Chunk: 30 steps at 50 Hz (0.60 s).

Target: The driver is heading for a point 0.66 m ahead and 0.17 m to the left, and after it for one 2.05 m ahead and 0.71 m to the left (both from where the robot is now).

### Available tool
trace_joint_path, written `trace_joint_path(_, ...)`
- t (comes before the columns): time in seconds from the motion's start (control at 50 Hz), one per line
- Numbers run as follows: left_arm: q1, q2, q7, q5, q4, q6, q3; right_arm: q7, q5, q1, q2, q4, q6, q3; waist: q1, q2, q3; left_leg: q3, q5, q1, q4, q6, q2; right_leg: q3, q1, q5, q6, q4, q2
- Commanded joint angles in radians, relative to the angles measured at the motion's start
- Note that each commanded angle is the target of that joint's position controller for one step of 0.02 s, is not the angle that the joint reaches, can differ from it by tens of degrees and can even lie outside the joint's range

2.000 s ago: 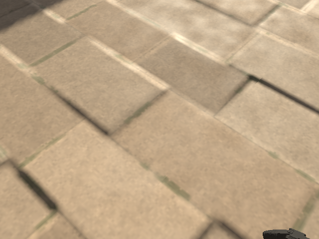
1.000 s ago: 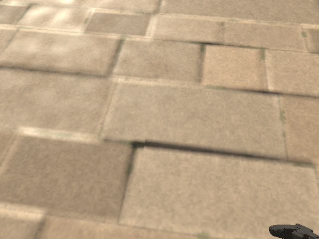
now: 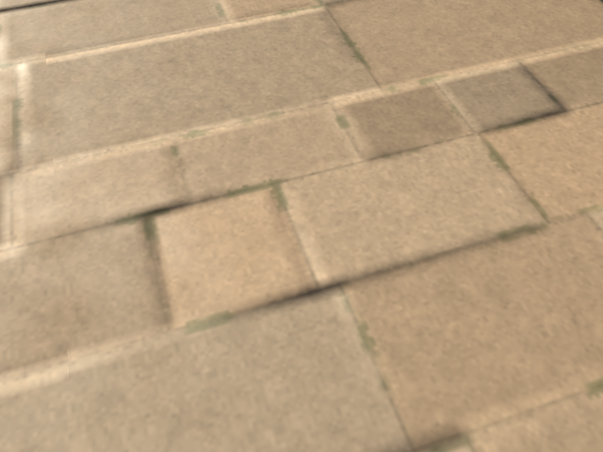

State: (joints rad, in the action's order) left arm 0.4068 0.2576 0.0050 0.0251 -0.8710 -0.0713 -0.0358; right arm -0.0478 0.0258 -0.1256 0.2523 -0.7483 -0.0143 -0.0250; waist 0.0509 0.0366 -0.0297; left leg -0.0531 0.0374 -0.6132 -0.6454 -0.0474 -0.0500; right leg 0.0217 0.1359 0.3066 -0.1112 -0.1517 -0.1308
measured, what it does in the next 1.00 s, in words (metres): walks ahead, turning left: left foot, then right foot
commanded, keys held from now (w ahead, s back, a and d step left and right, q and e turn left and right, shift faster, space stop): w+q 0.78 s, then q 0.22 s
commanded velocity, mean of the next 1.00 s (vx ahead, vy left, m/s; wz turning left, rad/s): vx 0.46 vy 0.00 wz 0.51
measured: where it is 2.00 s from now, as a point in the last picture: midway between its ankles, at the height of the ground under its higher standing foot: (269, 401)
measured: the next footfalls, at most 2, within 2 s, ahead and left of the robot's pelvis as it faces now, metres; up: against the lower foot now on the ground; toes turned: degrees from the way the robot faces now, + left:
left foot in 0.08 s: +0.22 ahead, +0.09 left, +0.00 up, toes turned +5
right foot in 0.58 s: +0.53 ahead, -0.03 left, +0.00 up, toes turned +21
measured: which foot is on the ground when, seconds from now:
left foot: up 0.00-0.06, down 0.08-0.58, up 0.60-1.00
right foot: down 0.00-0.10, up 0.12-0.56, down 0.58-1.00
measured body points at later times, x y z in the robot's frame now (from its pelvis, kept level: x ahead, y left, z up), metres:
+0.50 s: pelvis +0.29 +0.03 +0.01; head +0.32 +0.05 +0.45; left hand +0.44 +0.30 -0.09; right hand +0.35 -0.25 -0.12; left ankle +0.18 +0.09 -0.73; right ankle +0.48 -0.07 -0.70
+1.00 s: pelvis +0.52 +0.09 +0.00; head +0.56 +0.12 +0.45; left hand +0.38 +0.33 -0.13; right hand +0.82 +0.01 -0.09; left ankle +0.58 +0.25 -0.71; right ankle +0.49 -0.05 -0.73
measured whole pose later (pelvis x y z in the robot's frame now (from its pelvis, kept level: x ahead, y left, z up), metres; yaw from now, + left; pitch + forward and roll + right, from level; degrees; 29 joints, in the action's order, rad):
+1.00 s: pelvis +0.52 +0.09 +0.00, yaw +34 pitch +1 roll -2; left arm 0.36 0.26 0.01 0.01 -0.84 -0.06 -0.04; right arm -0.07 0.04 -0.08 0.27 -0.68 0.00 -0.04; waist 0.06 0.04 -0.07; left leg -0.05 0.11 -0.56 -0.65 -0.05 -0.02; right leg -0.22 -0.03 0.35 0.01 -0.36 0.02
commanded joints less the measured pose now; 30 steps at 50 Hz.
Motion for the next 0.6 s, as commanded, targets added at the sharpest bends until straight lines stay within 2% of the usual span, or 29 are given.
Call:
trace_joint_path(0.02,0.017,0.152,0.019,0.008,0.016,-0.011,-0.028,0.002,-0.001,0.066,0.083,0.079,-0.022,-0.021,-0.021,-0.098,-0.037,-0.041,0.089,0.077,0.057,-0.057,0.074,-0.006,-0.007,-0.977,-0.027,-0.12,0.322)
trace_joint_path(0.04,0.01,0.163,0.023,0.012,0.011,-0.01,-0.029,0.009,0.0,-0.004,0.097,0.057,-0.023,-0.028,-0.051,-0.112,0.008,-0.061,0.138,0.158,0.061,-0.078,0.111,-0.024,0.011,-1.144,-0.015,-0.226,0.321)
trace_joint_path(0.06,0.002,0.175,0.025,0.017,0.009,-0.005,-0.031,0.016,0.002,-0.126,0.117,0.02,-0.028,-0.039,-0.103,-0.114,0.075,-0.067,0.161,0.28,0.097,-0.101,0.144,-0.042,0.008,-1.211,-0.005,-0.396,0.312)
trace_joint_path(0.08,-0.023,0.184,0.027,0.009,0.018,-0.004,-0.03,0.024,0.014,-0.281,0.145,-0.022,-0.036,-0.053,-0.183,-0.094,0.151,-0.005,0.116,0.503,0.159,-0.142,0.11,-0.074,-0.12,-1.075,0.01,-0.622,0.291)
trace_joint_path(0.1,-0.017,0.138,0.022,-0.017,0.072,-0.014,-0.015,0.038,0.029,-0.408,0.266,-0.037,-0.033,-0.09,-0.211,0.061,0.265,0.367,0.163,0.787,0.174,-0.261,-0.138,-0.138,-0.428,-0.671,0.054,-1.014,0.185)
trace_joint_path(0.12,0.003,0.125,0.009,-0.01,0.088,-0.022,-0.019,0.031,-0.006,-0.356,0.27,-0.037,-0.023,-0.094,-0.135,0.201,0.328,0.819,0.009,0.917,0.303,-0.371,-0.298,-0.04,-0.711,0.169,0.079,-1.268,-0.001)
trace_joint_path(0.14,-0.053,0.14,0.003,0.014,0.101,-0.025,-0.014,0.023,-0.035,-0.282,0.251,-0.03,-0.02,-0.093,-0.12,0.063,0.224,0.717,0.063,0.834,0.317,-0.358,-0.267,0.077,-0.798,0.111,0.067,-1.289,0.086)
trace_joint_path(0.16,-0.106,0.137,-0.004,0.007,0.117,-0.035,-0.009,0.024,-0.031,-0.228,0.202,-0.019,-0.018,-0.083,-0.109,-0.005,0.119,0.6,0.066,0.701,0.346,-0.335,-0.244,0.069,-0.812,0.046,0.071,-1.237,0.133)
trace_joint_path(0.18,-0.124,0.128,-0.007,0.006,0.122,-0.035,-0.007,0.028,-0.024,-0.199,0.156,-0.022,-0.016,-0.07,-0.075,-0.063,0.035,0.52,0.029,0.574,0.381,-0.293,-0.197,0.057,-0.785,0.024,0.073,-1.144,0.169)
trace_joint_path(0.2,-0.133,0.122,-0.008,0.017,0.134,-0.02,-0.006,0.032,-0.024,-0.188,0.135,-0.03,-0.019,-0.063,-0.049,-0.063,0.0,0.464,-0.03,0.491,0.399,-0.267,-0.154,0.054,-0.749,0.025,0.089,-1.078,0.19)
trace_joint_path(0.24,-0.103,0.098,-0.013,0.03,0.131,0.015,0.004,0.033,-0.024,-0.189,0.144,-0.034,-0.032,-0.062,-0.023,-0.027,0.013,0.389,-0.107,0.414,0.423,-0.254,-0.102,0.03,-0.686,0.021,0.119,-0.998,0.199)
trace_joint_path(0.28,-0.136,0.085,-0.016,0.029,0.149,0.028,0.009,0.033,-0.026,-0.208,0.17,-0.041,-0.041,-0.07,-0.024,-0.009,0.013,0.349,-0.122,0.379,0.443,-0.252,-0.07,0.004,-0.691,-0.024,0.145,-0.906,0.205)
trace_joint_path(0.34,-0.277,0.077,-0.02,0.023,0.197,0.029,0.016,0.035,-0.028,-0.246,0.179,-0.047,-0.039,-0.076,-0.065,0.007,-0.017,0.332,-0.087,0.376,0.458,-0.216,-0.03,-0.016,-0.728,-0.165,0.173,-0.716,0.207)
trace_joint_path(0.38,-0.348,0.072,-0.023,0.017,0.218,0.026,0.021,0.035,-0.029,-0.281,0.183,-0.052,-0.036,-0.081,-0.1,0.02,-0.009,0.335,-0.103,0.418,0.436,-0.187,-0.017,-0.018,-0.727,-0.251,0.177,-0.611,0.194)
trace_joint_path(0.44,-0.427,0.077,-0.025,0.008,0.245,0.018,0.024,0.041,-0.021,-0.331,0.189,-0.057,-0.031,-0.086,-0.138,0.026,0.007,0.366,-0.187,0.501,0.378,-0.172,-0.028,-0.017,-0.728,-0.285,0.171,-0.517,0.167)
trace_joint_path(0.48,-0.452,0.088,-0.024,0.004,0.261,0.009,0.024,0.047,-0.012,-0.336,0.196,-0.051,-0.028,-0.089,-0.142,0.033,0.012,0.402,-0.231,0.54,0.331,-0.161,-0.047,-0.006,-0.702,-0.252,0.158,-0.463,0.149)
trace_joint_path(0.52,-0.39,0.116,-0.02,0.002,0.251,0.001,0.015,0.054,-0.007,-0.29,0.21,-0.032,-0.029,-0.093,-0.099,0.046,0.023,0.441,-0.24,0.523,0.28,-0.13,-0.061,0.012,-0.58,-0.187,0.134,-0.39,0.131)
trace_joint_path(0.54,-0.315,0.134,-0.013,0.001,0.228,-0.005,0.007,0.054,-0.006,-0.26,0.219,-0.023,-0.031,-0.095,-0.061,0.048,0.046,0.451,-0.281,0.496,0.222,-0.113,-0.051,0.008,-0.466,-0.146,0.118,-0.359,0.111)
trace_joint_path(0.56,-0.2,0.159,-0.003,0.006,0.196,-0.016,-0.005,0.048,-0.013,-0.242,0.214,-0.021,-0.038,-0.091,0.002,0.007,0.1,0.419,-0.294,0.454,0.082,-0.089,-0.001,0.014,-0.298,-0.156,0.093,-0.291,0.117)
trace_joint_path(0.58,-0.057,0.229,0.014,0.027,0.183,-0.026,-0.025,0.038,-0.027,-0.244,0.156,0.0,-0.048,-0.074,0.061,-0.101,0.225,0.338,-0.148,0.364,-0.167,-0.058,0.063,0.189,-0.084,0.005,0.04,-0.246,0.298)
trace_joint_path(0.6,-0.013,0.319,0.024,0.04,0.189,-0.011,-0.049,0.04,-0.053,-0.331,0.072,0.036,-0.049,-0.055,0.029,-0.311,0.331,0.192,0.436,0.073,-0.426,-0.024,0.215,0.605,0.148,0.146,-0.062,-0.156,0.556)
